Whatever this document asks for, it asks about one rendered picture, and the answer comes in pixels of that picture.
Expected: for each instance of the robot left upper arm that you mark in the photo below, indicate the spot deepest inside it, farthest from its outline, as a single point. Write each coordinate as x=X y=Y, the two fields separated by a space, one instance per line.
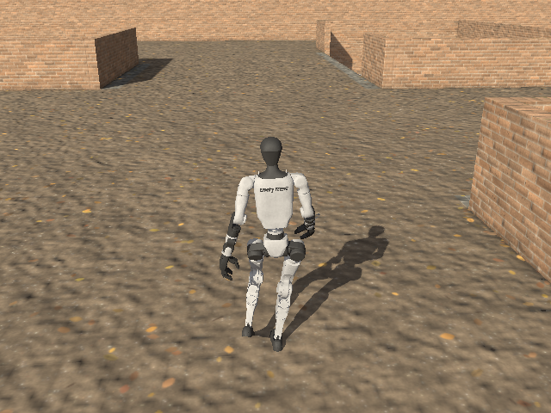
x=245 y=185

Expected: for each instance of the right robot hand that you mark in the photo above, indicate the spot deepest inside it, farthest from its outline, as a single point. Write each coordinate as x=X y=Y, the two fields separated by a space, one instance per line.
x=302 y=228

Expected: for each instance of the robot right shin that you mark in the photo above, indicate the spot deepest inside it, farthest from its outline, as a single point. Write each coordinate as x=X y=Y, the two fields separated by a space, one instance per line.
x=281 y=311

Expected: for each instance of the robot shin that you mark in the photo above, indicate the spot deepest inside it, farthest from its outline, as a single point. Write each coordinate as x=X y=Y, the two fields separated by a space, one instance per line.
x=251 y=300
x=281 y=311

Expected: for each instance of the left robot forearm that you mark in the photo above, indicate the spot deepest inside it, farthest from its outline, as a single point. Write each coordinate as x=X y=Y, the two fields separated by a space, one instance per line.
x=231 y=237

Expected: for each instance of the right robot forearm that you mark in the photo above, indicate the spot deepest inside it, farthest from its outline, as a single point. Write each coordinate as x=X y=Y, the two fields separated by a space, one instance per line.
x=310 y=222

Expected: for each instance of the robot left shin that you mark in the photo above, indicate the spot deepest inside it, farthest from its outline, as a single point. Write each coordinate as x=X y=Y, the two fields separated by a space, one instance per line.
x=251 y=300

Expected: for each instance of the robot right upper arm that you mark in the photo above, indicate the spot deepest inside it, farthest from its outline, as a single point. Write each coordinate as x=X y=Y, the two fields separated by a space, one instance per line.
x=299 y=180

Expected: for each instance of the left robot hand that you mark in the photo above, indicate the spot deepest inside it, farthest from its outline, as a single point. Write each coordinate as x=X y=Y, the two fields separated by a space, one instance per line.
x=223 y=265

